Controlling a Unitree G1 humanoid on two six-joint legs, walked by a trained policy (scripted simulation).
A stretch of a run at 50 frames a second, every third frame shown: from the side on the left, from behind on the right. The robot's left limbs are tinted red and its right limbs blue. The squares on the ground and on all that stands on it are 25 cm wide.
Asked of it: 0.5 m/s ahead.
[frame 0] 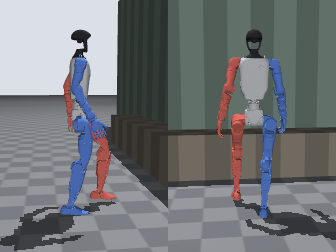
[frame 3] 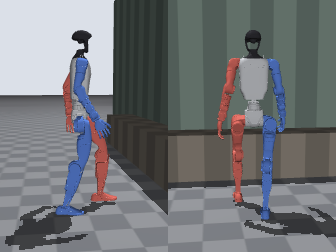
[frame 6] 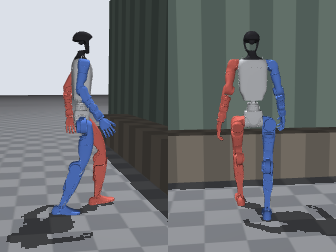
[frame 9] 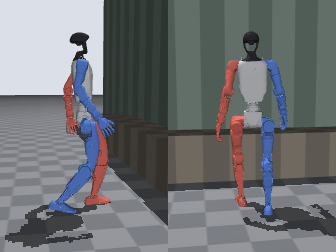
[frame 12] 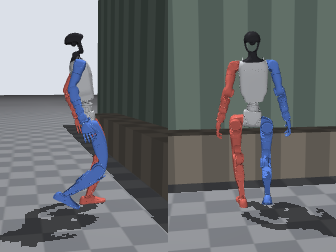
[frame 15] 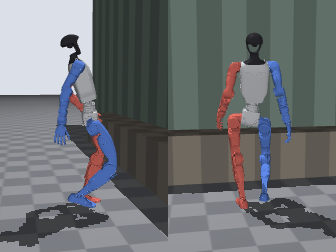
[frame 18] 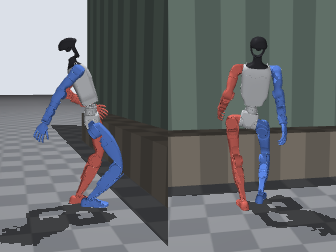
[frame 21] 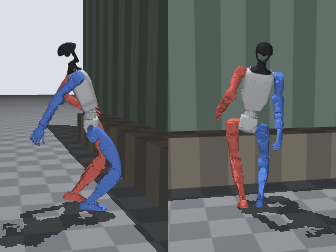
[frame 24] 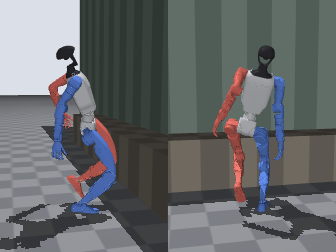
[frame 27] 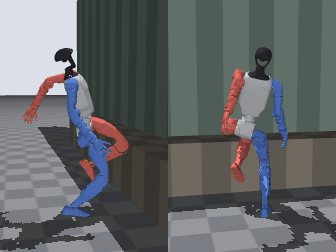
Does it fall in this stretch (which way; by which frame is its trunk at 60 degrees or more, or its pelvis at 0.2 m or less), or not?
no
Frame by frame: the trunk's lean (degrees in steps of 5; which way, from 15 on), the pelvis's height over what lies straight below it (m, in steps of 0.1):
0: 0, 0.8
3: 0, 0.8
6: 0, 0.8
9: 5, 0.8
12: 10, 0.7
15: 20 backward, 0.7
18: 25 backward, 0.7
21: 25 backward and to its right, 0.7
24: 25 backward and to its right, 0.7
27: 25 backward and to its right, 0.7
